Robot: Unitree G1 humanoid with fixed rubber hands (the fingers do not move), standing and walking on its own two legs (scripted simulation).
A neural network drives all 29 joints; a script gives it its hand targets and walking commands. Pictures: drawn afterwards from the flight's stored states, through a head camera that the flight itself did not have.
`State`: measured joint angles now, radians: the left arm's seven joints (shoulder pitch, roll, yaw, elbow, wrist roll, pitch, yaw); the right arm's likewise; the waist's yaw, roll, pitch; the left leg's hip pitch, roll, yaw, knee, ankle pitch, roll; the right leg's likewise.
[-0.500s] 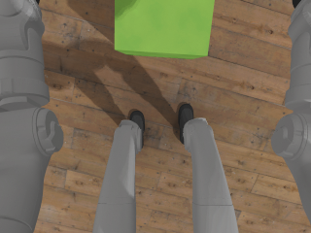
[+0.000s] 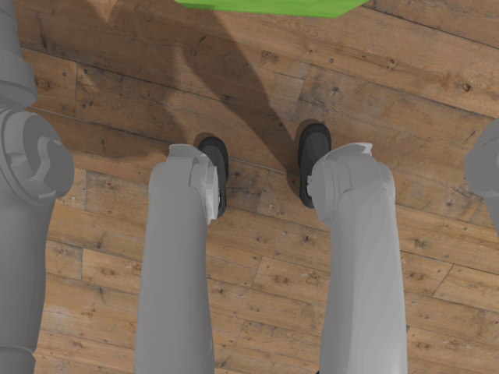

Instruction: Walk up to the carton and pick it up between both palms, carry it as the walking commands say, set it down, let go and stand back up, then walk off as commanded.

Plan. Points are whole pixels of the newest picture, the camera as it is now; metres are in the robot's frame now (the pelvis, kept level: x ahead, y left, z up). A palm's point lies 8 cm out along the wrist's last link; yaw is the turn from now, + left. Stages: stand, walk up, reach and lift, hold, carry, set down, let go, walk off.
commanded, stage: reach and lift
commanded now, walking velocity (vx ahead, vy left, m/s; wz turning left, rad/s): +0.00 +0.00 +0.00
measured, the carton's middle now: out of the picture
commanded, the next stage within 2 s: none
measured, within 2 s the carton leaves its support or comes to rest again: neither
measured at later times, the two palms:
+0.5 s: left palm out of the picture +0.59 +0.22 -0.27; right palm out of the picture +0.58 -0.23 -0.27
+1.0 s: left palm out of the picture +0.59 +0.22 -0.30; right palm out of the picture +0.58 -0.22 -0.29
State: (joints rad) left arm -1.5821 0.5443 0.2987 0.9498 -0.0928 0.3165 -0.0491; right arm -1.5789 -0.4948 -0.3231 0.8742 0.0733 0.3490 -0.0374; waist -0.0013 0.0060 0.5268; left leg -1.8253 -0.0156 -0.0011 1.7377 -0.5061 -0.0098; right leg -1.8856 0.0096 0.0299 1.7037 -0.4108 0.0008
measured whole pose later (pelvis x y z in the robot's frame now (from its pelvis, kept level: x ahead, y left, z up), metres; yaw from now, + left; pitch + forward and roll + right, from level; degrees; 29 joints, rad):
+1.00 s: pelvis +0.01 +0.01 -0.13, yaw +0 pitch +33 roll +0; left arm -1.60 0.51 0.10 1.09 -0.21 0.20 0.04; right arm -1.58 -0.50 -0.25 1.08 0.18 0.16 -0.05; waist 0.00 0.00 0.52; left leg -2.16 -0.03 0.00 2.22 -0.63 -0.01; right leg -2.22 0.01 0.03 2.17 -0.52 0.03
